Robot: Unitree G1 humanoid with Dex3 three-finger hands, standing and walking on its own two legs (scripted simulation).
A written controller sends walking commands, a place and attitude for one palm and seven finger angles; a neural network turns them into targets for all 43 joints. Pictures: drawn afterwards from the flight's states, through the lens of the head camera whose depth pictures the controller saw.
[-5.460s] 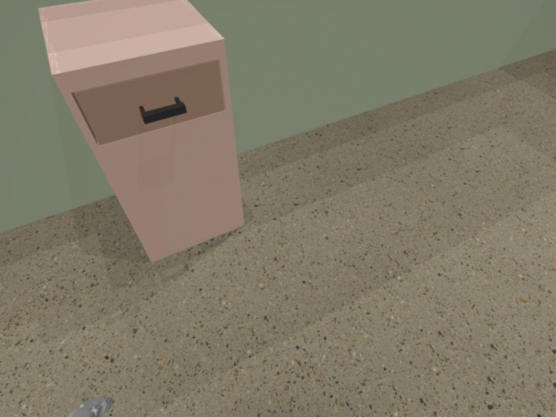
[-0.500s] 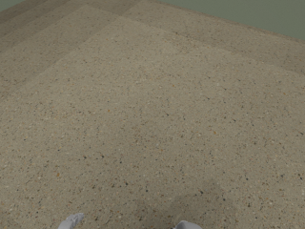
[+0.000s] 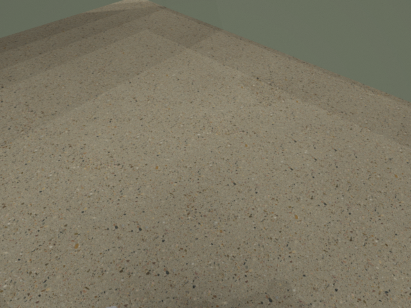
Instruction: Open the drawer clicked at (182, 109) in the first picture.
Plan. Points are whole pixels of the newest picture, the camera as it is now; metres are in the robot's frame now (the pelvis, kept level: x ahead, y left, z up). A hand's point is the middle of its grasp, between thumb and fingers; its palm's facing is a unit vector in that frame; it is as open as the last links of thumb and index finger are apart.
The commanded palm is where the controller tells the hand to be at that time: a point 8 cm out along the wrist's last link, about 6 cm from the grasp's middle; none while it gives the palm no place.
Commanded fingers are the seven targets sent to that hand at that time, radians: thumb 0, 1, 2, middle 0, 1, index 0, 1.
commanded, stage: turn to face it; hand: left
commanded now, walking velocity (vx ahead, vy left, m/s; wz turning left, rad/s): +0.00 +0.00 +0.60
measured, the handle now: out of the picture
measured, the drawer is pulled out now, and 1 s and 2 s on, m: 0.00 0.00 0.00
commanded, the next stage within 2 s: none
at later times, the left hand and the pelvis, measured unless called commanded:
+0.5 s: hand out of the picture +0.04 +0.19 -0.14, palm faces +0.26 -0.93 -0.27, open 7.4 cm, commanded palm none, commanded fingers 0.00 0.90 0.90 -0.20 -0.30 -0.20 -0.30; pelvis -0.03 -0.04 +0.01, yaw +15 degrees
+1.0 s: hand out of the picture -0.17 +0.14 -0.17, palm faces +0.59 -0.77 -0.26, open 7.4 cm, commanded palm none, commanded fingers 0.00 0.90 0.90 -0.20 -0.30 -0.20 -0.30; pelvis -0.06 -0.05 +0.00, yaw +35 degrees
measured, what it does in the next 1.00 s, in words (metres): steps on the spot, turning left: right foot, then left foot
